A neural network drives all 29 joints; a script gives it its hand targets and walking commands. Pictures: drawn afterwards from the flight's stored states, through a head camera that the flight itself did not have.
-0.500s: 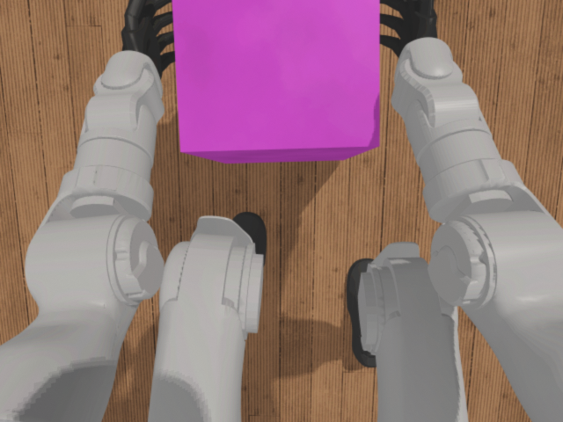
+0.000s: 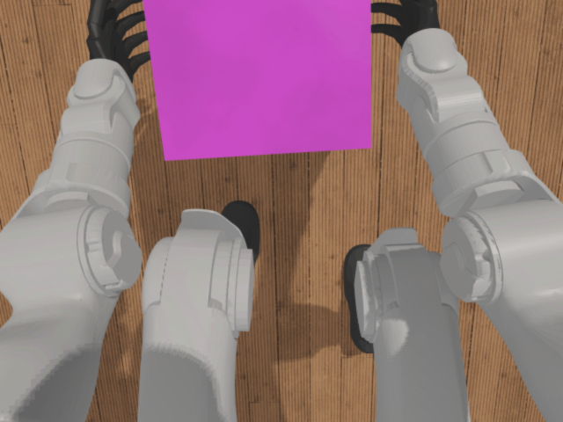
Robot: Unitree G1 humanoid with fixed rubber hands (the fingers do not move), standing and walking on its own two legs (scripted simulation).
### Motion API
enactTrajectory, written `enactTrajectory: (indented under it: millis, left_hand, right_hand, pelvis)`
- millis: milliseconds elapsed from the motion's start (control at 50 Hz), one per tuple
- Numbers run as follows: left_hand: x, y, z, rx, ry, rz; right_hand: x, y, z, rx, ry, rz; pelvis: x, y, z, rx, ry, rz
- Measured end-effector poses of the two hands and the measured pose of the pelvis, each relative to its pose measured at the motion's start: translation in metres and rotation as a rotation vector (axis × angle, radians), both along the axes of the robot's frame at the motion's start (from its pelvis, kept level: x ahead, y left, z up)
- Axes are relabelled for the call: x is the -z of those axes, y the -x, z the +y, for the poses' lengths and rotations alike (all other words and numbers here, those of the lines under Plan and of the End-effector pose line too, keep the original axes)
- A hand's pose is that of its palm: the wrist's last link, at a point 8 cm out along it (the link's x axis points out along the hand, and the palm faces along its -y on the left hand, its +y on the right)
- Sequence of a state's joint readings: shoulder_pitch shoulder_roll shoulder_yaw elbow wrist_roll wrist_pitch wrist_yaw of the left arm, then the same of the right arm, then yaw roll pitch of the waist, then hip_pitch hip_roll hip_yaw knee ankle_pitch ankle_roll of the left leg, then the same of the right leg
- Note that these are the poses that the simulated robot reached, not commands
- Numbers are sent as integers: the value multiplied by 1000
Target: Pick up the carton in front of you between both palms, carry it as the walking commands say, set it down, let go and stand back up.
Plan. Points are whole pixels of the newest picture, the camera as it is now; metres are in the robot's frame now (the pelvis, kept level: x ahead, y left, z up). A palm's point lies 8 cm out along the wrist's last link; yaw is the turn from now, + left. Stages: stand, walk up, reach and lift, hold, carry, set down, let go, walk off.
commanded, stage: set down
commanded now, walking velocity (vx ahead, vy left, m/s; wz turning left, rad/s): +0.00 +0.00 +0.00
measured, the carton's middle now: (267, 71) +0.49 +0.11 -0.25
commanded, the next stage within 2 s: let go in 1.22 s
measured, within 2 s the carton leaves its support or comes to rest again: neither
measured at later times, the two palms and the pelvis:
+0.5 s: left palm out of the picture +0.47 +0.33 -0.07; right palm out of the picture +0.54 -0.04 -0.06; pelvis +0.01 +0.01 +0.05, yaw +2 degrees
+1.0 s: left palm out of the picture +0.47 +0.34 +0.08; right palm out of the picture +0.55 -0.05 +0.08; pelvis +0.03 +0.02 +0.17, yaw +3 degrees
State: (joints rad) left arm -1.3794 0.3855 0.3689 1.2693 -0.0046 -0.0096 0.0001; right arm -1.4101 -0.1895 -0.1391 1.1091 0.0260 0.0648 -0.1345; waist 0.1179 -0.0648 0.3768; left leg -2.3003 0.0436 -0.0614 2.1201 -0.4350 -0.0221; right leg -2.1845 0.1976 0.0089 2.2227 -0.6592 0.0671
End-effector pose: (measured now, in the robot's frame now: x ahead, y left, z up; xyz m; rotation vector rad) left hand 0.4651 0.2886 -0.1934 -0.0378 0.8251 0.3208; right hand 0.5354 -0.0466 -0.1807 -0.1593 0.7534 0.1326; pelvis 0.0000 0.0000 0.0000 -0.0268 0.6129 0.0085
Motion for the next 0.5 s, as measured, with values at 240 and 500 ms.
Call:
enactTrajectory:
  millis: [240, 500]
  left_hand:
    - [-27, -9, 45, -42, -31, -131]
    - [-119, -7, 38, -18, -9, -183]
  right_hand:
    - [-20, -8, -11, 26, -6, -90]
    - [-117, -9, 10, 53, 4, -114]
  pelvis:
    - [-4, -2, 8, -21, 9, 3]
    - [-55, -6, 11, -64, 42, 90]
